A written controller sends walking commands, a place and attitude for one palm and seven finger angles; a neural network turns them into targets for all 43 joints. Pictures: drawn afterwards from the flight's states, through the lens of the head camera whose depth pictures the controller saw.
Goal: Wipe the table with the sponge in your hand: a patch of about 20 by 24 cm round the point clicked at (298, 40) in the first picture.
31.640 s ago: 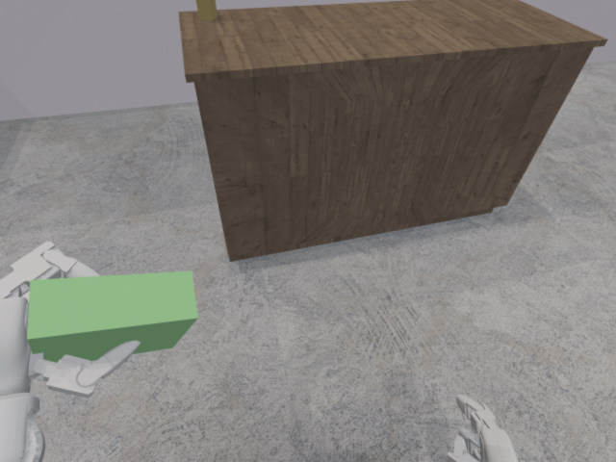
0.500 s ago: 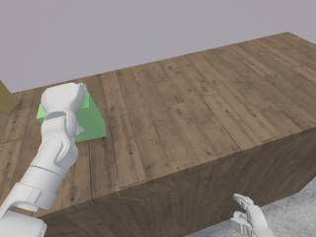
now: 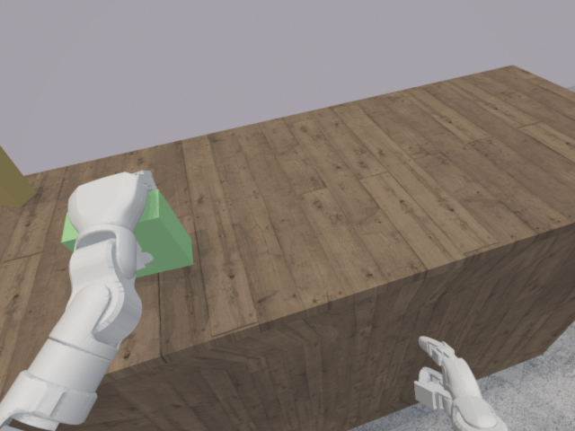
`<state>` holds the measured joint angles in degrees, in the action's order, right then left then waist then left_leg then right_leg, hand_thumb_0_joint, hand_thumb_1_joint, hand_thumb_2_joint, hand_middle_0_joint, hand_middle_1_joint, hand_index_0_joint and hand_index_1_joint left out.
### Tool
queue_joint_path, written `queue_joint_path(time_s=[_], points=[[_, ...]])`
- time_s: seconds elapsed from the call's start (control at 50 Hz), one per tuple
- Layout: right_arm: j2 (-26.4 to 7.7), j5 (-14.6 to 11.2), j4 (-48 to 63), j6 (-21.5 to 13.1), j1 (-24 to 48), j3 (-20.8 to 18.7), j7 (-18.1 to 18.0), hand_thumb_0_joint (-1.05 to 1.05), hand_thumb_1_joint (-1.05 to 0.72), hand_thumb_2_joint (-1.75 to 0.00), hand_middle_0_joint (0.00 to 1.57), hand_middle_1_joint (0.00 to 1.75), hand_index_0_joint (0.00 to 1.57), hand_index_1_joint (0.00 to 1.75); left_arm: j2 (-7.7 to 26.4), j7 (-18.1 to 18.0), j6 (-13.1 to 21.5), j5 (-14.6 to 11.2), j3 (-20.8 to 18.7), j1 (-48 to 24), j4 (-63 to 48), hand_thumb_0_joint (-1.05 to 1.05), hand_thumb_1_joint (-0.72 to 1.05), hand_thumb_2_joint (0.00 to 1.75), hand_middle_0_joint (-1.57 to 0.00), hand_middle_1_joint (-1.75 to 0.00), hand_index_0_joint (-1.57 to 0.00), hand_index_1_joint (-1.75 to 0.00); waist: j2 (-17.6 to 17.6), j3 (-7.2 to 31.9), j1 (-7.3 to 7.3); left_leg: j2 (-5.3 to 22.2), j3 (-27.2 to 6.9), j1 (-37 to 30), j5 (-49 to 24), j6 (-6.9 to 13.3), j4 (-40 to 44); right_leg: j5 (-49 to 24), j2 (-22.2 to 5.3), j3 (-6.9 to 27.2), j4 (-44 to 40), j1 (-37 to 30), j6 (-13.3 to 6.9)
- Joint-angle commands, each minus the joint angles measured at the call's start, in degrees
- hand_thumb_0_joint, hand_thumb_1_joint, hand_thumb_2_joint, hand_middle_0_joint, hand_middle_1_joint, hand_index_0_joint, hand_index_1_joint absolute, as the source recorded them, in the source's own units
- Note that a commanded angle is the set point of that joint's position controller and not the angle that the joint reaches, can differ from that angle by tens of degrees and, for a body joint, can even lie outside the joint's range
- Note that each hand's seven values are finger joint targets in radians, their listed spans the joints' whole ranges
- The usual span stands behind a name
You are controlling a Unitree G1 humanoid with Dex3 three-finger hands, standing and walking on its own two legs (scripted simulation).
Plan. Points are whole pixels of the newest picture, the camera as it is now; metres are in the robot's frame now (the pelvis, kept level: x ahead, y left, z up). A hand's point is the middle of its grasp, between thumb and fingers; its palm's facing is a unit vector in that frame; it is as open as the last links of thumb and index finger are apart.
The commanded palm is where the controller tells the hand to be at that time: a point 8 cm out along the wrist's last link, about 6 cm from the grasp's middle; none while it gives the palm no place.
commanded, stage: wipe back along the middle lane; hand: left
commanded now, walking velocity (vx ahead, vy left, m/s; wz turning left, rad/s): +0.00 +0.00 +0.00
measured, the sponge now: (142, 248) +0.33 +0.26 +0.11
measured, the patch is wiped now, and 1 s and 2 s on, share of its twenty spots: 0.55 0.65 0.85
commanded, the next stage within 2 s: slide across to the third lane in 0.30 s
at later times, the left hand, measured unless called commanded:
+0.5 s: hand (134, 247) +0.28 +0.23 +0.16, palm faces +0.22 -0.11 -0.97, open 9.3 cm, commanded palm +0.24 +0.21 +0.19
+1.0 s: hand (186, 234) +0.30 +0.16 +0.17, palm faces +0.19 -0.16 -0.97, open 9.3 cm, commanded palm +0.27 +0.16 +0.23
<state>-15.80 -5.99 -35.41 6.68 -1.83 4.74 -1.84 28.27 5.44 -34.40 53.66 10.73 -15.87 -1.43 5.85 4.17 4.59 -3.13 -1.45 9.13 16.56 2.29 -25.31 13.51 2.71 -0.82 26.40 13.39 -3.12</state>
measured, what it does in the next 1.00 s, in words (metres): stands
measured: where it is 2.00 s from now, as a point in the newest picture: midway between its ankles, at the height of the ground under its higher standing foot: outside the picture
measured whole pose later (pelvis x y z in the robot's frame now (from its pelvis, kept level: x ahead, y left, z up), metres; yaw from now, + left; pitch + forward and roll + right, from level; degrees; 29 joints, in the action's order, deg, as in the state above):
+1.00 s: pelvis -0.02 -0.02 +0.00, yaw +0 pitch -3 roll +1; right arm -13.3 -5.8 -36.1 5.7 1.0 5.7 -1.0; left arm 22.4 4.4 -37.2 50.6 19.8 -19.2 -6.7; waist 6.0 2.7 6.5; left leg -2.6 -2.2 6.8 14.8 0.7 -24.4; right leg 12.6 3.1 -1.7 26.8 11.6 -4.7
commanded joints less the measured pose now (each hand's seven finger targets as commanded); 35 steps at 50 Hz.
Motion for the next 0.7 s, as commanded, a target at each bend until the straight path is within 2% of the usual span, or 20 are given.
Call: queue_joint_path(time_s=[0.0, 0.04, 0.06, 0.1, 0.14, 0.2, 0.24, 0.26, 0.3, 0.34, 0.38, 0.4, 0.44, 0.46, 0.5, 0.54, 0.56, 0.6, 0.64, 0.68], points=[[-5.3, 0.2, 9.9, -3.2, 12.1, -2.0, 0.0, 0.00, -0.90, -0.90, 0.20, 0.30, 0.20, 0.30, 2.7, 3.1, -1.0, -2.8, -1.2, -5.0, -3.4, 0.00, 0.10, 1.30, -1.20, -1.60, -1.20, -1.60, -8.2, 7.0, 0.27, 2.3, -1.0, 2.5, -16.3, 0.4, 2.3, -14.3, -2.3, 1.5, -2.3, -7.7, -0.4], [-5.0, 0.1, 10.8, -3.5, 13.4, -2.0, 0.5, 0.00, -0.90, -0.90, 0.20, 0.30, 0.20, 0.30, 2.2, 3.0, -0.6, -3.0, -1.3, -2.3, -7.1, 0.00, 0.10, 1.30, -1.20, -1.60, -1.20, -1.60, -7.2, 8.8, 0.90, 2.4, -1.1, 1.6, -16.9, 0.6, 2.2, -14.8, -2.1, 2.3, -1.6, -8.1, -0.8], [-4.8, 0.3, 11.4, -3.6, 12.3, -2.0, 0.6, 0.00, -0.90, -0.90, 0.20, 0.30, 0.20, 0.30, 0.0, 3.1, -0.7, -3.2, 0.6, -2.2, -8.0, 0.00, 0.10, 1.30, -1.20, -1.60, -1.20, -1.60, -7.9, 9.4, 0.77, 2.2, -0.8, 2.0, -18.1, 0.7, 1.6, -16.4, -2.4, 1.2, -1.3, -9.0, -0.5], [-4.9, 0.3, 10.8, -3.3, 12.5, -2.1, 0.8, 0.00, -0.90, -0.90, 0.20, 0.30, 0.20, 0.30, 1.5, 2.9, -0.6, -4.1, -1.5, 1.6, -7.9, 0.00, 0.10, 1.30, -1.20, -1.60, -1.20, -1.60, -9.5, 7.7, 0.98, 2.4, -0.8, 2.8, -17.6, 0.6, 1.6, -17.2, -2.3, 1.8, -1.5, -9.3, -0.1], [-4.9, 0.1, 11.1, -3.1, 13.9, -1.9, 0.7, 0.00, -0.90, -0.90, 0.20, 0.30, 0.20, 0.30, 2.0, 2.4, -0.7, -3.9, -1.8, -0.4, -10.3, 0.00, 0.10, 1.30, -1.20, -1.60, -1.20, -1.60, -8.5, 6.6, 0.72, 2.6, -0.9, 2.7, -15.4, 0.6, 2.1, -14.2, -2.0, 2.7, -1.8, -7.5, -0.5], [-4.8, 0.3, 10.9, -3.0, 12.8, -2.2, 0.8, 0.00, -0.90, -0.90, 0.20, 0.30, 0.20, 0.30, 0.6, 2.0, -0.8, -4.5, -1.3, 3.0, -10.1, 0.00, 0.10, 1.30, -1.20, -1.60, -1.20, -1.60, -9.4, 6.0, 0.85, 2.5, -0.7, 3.0, -16.3, 0.5, 1.7, -15.3, -2.1, 1.7, -1.6, -7.9, -0.1], [-4.8, 0.2, 11.4, -2.9, 14.3, -2.1, 0.8, 0.00, -0.90, -0.90, 0.20, 0.30, 0.20, 0.30, 1.6, 1.3, -0.9, -4.4, -2.2, 2.6, -13.0, 0.00, 0.10, 1.30, -1.20, -1.60, -1.20, -1.60, -8.8, 6.6, 1.07, 2.6, -0.8, 2.6, -15.1, 0.7, 1.8, -13.8, -1.8, 3.2, -1.5, -7.5, -0.5], [-4.5, 0.4, 12.0, -3.2, 13.1, -2.2, 0.9, 0.00, -0.90, -0.90, 0.20, 0.30, 0.20, 0.30, 0.2, 1.2, -1.0, -4.6, -1.3, 3.5, -13.7, 0.00, 0.10, 1.30, -1.20, -1.60, -1.20, -1.60, -9.1, 8.4, 1.29, 2.2, -0.5, 2.9, -16.5, 0.8, 1.0, -15.6, -2.2, 2.1, -1.0, -9.0, -0.3], [-4.7, 0.3, 11.2, -2.6, 13.3, -2.3, 1.0, 0.00, -0.90, -0.90, 0.20, 0.30, 0.20, 0.30, 1.0, 0.9, -1.0, -5.4, -2.7, 7.4, -12.9, 0.00, 0.10, 1.30, -1.20, -1.60, -1.20, -1.60, -10.2, 6.4, 1.26, 2.5, -0.5, 3.5, -16.2, 0.4, 1.2, -16.1, -2.1, 2.6, -1.3, -9.0, 0.1], [-4.6, 0.2, 11.8, -2.6, 14.9, -2.1, 0.9, 0.00, -0.90, -0.90, 0.20, 0.30, 0.20, 0.30, 2.5, 0.2, -1.0, -5.2, -4.0, 6.5, -16.3, 0.00, 0.10, 1.30, -1.20, -1.60, -1.20, -1.60, -8.3, 6.6, 1.61, 2.7, -0.7, 2.9, -15.2, 0.6, 1.5, -14.3, -1.8, 3.7, -1.1, -8.0, -0.5], [-4.6, 0.2, 11.4, -2.5, 13.7, -2.2, 0.9, 0.00, -0.90, -0.90, 0.20, 0.30, 0.20, 0.30, 0.9, 0.0, -1.4, -5.5, -3.0, 7.8, -14.5, 0.00, 0.10, 1.30, -1.20, -1.60, -1.20, -1.60, -9.7, 5.7, 0.95, 2.7, -0.6, 3.5, -16.1, 0.4, 1.0, -15.5, -2.0, 2.9, -1.2, -8.1, -0.1], [-4.6, 0.3, 11.3, -2.2, 13.8, -2.2, 0.8, 0.00, -0.90, -0.90, 0.20, 0.30, 0.20, 0.30, -0.3, 0.1, -1.5, -5.6, -1.6, 6.0, -15.1, 0.00, 0.10, 1.30, -1.20, -1.60, -1.20, -1.60, -9.2, 5.0, 0.63, 2.6, -0.5, 3.5, -15.1, 0.4, 1.2, -14.7, -2.0, 2.9, -1.6, -7.5, 0.0], [-4.4, 0.1, 12.0, -2.6, 15.2, -1.9, 0.3, 0.00, -0.90, -0.90, 0.20, 0.30, 0.20, 0.30, 1.5, -0.6, -1.4, -5.0, -2.1, 0.4, -18.5, 0.00, 0.10, 1.30, -1.20, -1.60, -1.20, -1.60, -7.4, 5.9, 0.46, 2.7, -0.8, 2.3, -13.6, 0.8, 1.5, -12.0, -1.8, 4.1, -1.8, -6.5, -0.5], [-4.1, 0.2, 12.4, -3.2, 13.7, -1.9, 0.1, 0.00, -0.90, -0.90, 0.20, 0.30, 0.20, 0.30, -0.7, -0.6, -1.5, -5.0, 0.3, -1.8, -17.7, 0.00, 0.10, 1.30, -1.20, -1.60, -1.20, -1.60, -7.3, 7.0, 0.25, 2.4, -0.6, 2.6, -14.1, 0.8, 1.2, -11.8, -2.3, 2.6, -1.6, -7.2, -0.3], [-4.3, 0.3, 11.1, -3.2, 13.6, -2.2, 0.1, 0.00, -0.90, -0.90, 0.20, 0.30, 0.20, 0.30, -1.6, -0.5, -1.5, -4.7, 1.2, -1.0, -15.1, 0.00, 0.10, 1.30, -1.20, -1.60, -1.20, -1.60, -7.9, 5.6, 0.06, 2.6, -1.0, 2.1, -14.1, 0.6, 1.8, -11.9, -2.0, 2.4, -2.1, -6.6, -0.4], [-3.8, -0.1, 12.0, -3.9, 15.3, -1.9, 0.3, 0.00, -0.90, -0.90, 0.20, 0.30, 0.20, 0.30, -0.6, -0.7, -1.1, -4.3, 1.4, -5.3, -19.5, 0.00, 0.10, 1.30, -1.20, -1.60, -1.20, -1.60, -6.2, 7.6, 0.17, 2.7, -1.2, 0.7, -13.9, 0.9, 1.8, -11.2, -1.9, 3.8, -1.8, -6.8, -0.9], [-3.5, 0.2, 12.6, -4.6, 14.2, -1.9, 0.4, 0.00, -0.90, -0.90, 0.20, 0.30, 0.20, 0.30, -2.7, -0.6, -0.9, -4.2, 3.5, -6.7, -19.4, 0.00, 0.10, 1.30, -1.20, -1.60, -1.20, -1.60, -6.7, 9.3, 0.41, 2.2, -1.2, 0.9, -15.3, 0.9, 1.3, -12.4, -2.3, 2.3, -1.4, -8.1, -0.8], [-3.9, 0.4, 11.0, -4.0, 14.2, -2.1, 0.5, 0.00, -0.90, -0.90, 0.20, 0.30, 0.20, 0.30, -2.9, -0.2, -1.1, -4.3, 3.5, -4.5, -16.6, 0.00, 0.10, 1.30, -1.20, -1.60, -1.20, -1.60, -7.7, 7.0, 0.27, 2.5, -1.4, 1.0, -15.5, 0.6, 2.0, -13.3, -2.1, 2.4, -2.2, -7.8, -0.6], [-3.5, 0.0, 11.6, -4.4, 15.9, -1.7, 0.6, 0.00, -0.90, -0.90, 0.20, 0.30, 0.20, 0.30, -0.3, -0.5, -1.0, -4.0, 1.9, -9.0, -18.9, 0.00, 0.10, 1.30, -1.20, -1.60, -1.20, -1.60, -7.7, 7.7, 0.27, 2.7, -1.5, 0.6, -14.1, 0.7, 2.5, -11.4, -1.9, 3.8, -2.1, -7.8, -1.0], [-3.2, 0.2, 10.9, -4.7, 15.1, -1.7, 0.8, 0.00, -0.90, -0.90, 0.20, 0.30, 0.20, 0.30, -3.5, -0.5, -1.1, -4.0, 5.1, -10.0, -16.0, 0.00, 0.10, 1.30, -1.20, -1.60, -1.20, -1.60, -7.8, 6.8, 0.03, 2.4, -1.5, 0.8, -14.8, 0.5, 2.4, -11.6, -2.2, 2.3, -2.4, -7.6, -0.7]])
